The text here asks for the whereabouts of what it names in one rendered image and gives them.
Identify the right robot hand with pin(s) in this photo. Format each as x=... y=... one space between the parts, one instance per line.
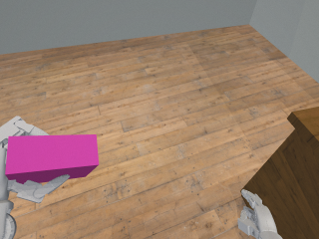
x=259 y=219

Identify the table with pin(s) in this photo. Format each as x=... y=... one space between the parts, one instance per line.
x=288 y=182

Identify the sponge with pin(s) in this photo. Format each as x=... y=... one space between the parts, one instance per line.
x=41 y=158

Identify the robot left forearm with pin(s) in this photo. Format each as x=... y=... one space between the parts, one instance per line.
x=8 y=225

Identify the left robot hand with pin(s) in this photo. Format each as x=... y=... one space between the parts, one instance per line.
x=31 y=190

